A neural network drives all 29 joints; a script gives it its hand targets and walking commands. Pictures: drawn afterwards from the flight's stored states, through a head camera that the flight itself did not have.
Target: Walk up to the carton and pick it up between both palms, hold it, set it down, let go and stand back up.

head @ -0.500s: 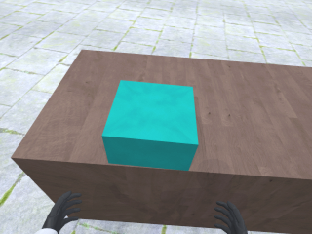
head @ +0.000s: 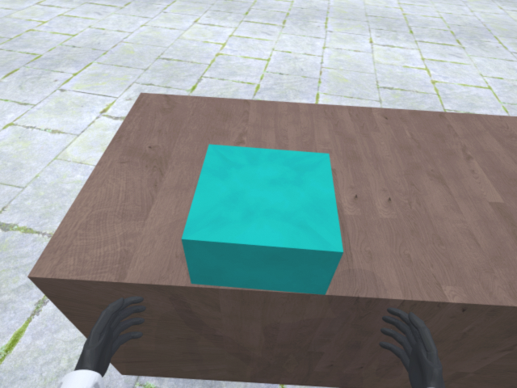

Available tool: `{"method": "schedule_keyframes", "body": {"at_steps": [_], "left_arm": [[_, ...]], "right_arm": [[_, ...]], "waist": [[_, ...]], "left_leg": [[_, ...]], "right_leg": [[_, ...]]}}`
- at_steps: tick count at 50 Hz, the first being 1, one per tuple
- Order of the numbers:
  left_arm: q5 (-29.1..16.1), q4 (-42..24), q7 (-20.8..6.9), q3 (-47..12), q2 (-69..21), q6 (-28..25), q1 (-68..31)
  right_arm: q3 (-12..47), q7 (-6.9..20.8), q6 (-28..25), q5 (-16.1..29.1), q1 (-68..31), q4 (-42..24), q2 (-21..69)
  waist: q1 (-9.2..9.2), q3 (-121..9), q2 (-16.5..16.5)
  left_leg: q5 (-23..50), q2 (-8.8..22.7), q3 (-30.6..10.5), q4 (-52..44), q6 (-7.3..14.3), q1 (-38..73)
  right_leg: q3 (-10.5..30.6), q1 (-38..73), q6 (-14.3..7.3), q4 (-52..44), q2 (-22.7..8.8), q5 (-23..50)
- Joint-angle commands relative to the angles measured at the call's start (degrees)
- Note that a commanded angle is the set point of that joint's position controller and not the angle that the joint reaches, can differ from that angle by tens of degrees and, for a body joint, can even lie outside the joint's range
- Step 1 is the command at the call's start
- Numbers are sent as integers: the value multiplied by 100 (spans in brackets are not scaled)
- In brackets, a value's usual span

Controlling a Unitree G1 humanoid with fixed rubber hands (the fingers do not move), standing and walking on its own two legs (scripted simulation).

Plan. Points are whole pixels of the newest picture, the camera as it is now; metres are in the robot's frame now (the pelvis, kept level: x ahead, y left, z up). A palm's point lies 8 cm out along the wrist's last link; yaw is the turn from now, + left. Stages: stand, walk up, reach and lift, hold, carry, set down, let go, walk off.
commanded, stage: reach and lift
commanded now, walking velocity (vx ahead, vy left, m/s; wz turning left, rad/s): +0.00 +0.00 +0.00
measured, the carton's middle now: (263, 215) +0.47 +0.01 -0.02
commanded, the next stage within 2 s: none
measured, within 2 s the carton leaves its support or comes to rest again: neither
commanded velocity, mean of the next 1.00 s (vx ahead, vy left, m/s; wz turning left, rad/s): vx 0.00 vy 0.00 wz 0.00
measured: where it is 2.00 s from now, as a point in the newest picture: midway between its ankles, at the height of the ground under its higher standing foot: outside the picture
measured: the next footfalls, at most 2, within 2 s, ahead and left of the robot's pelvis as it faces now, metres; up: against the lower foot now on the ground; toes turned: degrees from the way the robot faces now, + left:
none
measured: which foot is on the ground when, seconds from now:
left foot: down 0.00-1.00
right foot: down 0.00-1.00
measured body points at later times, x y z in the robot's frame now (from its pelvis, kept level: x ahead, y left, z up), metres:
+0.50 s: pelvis -0.02 -0.01 +0.00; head -0.01 +0.00 +0.45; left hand +0.28 +0.23 +0.02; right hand +0.27 -0.23 +0.02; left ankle -0.04 +0.11 -0.74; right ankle +0.00 -0.14 -0.74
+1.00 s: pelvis -0.01 -0.01 +0.00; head +0.02 +0.00 +0.45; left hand +0.37 +0.23 +0.06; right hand +0.35 -0.23 +0.06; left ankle -0.04 +0.11 -0.74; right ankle +0.00 -0.14 -0.74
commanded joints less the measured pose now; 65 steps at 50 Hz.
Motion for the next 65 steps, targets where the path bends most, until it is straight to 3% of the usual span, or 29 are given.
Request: {"method": "schedule_keyframes", "body": {"at_steps": [1,7,12,14,18,21,28,33,36,38,41,44,48,53,55,61,63,65], "left_arm": [[-203,-957,84,230,793,-409,-1165],[-375,-547,64,217,839,-467,-1832],[-380,-277,42,244,821,-153,-2437],[-350,-221,16,335,987,2,-2880],[-415,-160,6,437,1005,227,-3310],[-374,-366,22,505,1127,315,-3676],[-413,430,-137,642,1337,451,-4683],[-362,545,-181,720,1403,565,-5026],[-323,514,-253,786,1448,690,-5154],[-362,499,-269,740,1470,756,-5511],[-349,409,-249,809,1491,906,-5717],[-323,802,-259,783,1449,1066,-6006],[-295,737,-262,809,1453,1222,-6352],[-192,1244,-214,788,1448,1344,-6949],[-263,1012,-143,772,1604,1315,-7454],[-325,1758,19,542,1605,1285,-8227],[-316,1959,-6,448,1504,1337,-8254],[-267,2156,-11,477,1590,1366,-8437]], "right_arm": [[-365,12,-352,167,-1075,-1209,-895],[-366,-29,-314,242,-1573,-1097,-936],[-269,-30,9,373,-2081,-665,-951],[-298,-83,186,378,-2439,-724,-1039],[-255,-136,449,405,-2836,-791,-998],[-301,-162,499,444,-3096,-856,-1022],[-260,-327,711,396,-3895,-350,-997],[-197,-374,651,519,-4359,-118,-1247],[-82,-420,619,617,-4603,-84,-1351],[-144,-451,614,657,-4954,-76,-1434],[-134,-433,652,676,-5171,-234,-1621],[-98,-423,804,708,-5451,196,-1593],[-30,-395,879,818,-5851,244,-1801],[-62,-307,1058,898,-6344,790,-1853],[-172,-294,1039,854,-6757,569,-1994],[-183,-156,1151,888,-7522,1407,-2186],[-122,-142,1152,993,-7569,1791,-2294],[-56,-129,1123,1038,-7828,2013,-2352]], "waist": [[-57,-840,396],[-86,-908,192],[-52,-898,160],[-79,-966,-4],[-23,-1216,127],[-14,-1666,206],[-115,-1925,149],[-122,-2480,307],[-179,-2712,111],[-198,-2740,203],[-237,-2966,15],[-293,-2727,69],[-319,-3147,55],[-290,-3160,260],[-284,-3519,255],[-316,-3855,528],[-366,-3947,627],[-261,-4073,576]], "left_leg": [[2465,-212,-380,-248,-366,-459],[1947,-218,-356,-282,-252,-778],[1563,-237,-312,-439,-233,-800],[1465,-264,-301,-447,-154,-874],[1257,-333,-184,-523,-108,-1097],[1637,-334,-168,-412,-126,-944],[1497,-372,-134,-315,-41,-1169],[2402,-378,-197,-55,-206,-809],[2714,-412,-162,60,-198,-697],[2678,-402,-178,38,-232,-679],[2811,-393,-191,64,-237,-548],[2711,-377,-222,53,-219,-718],[3276,-383,-220,186,-254,-477],[2873,-367,-216,75,-253,-513],[2955,-345,-207,157,-257,-487],[2813,-277,-264,249,-294,-478],[3148,-270,-267,358,-330,-261],[3449,-304,-265,450,-352,-199]], "right_leg": [[460,450,-497,-31,301,921],[546,544,-447,67,215,818],[513,613,-412,79,244,515],[564,642,-352,28,243,570],[615,616,-298,76,179,614],[586,766,-279,144,217,982],[652,801,-201,176,150,1022],[565,756,-194,292,220,1795],[551,1021,-118,336,232,2308],[484,872,-128,314,294,2161],[414,755,-125,270,339,2240],[451,743,-132,254,346,2118],[394,777,-109,270,387,2703],[333,509,-118,168,374,2197],[337,454,-131,212,376,2264],[244,-115,-158,273,380,2017],[186,-214,-165,258,428,2194],[174,-266,-150,263,436,2460]]}}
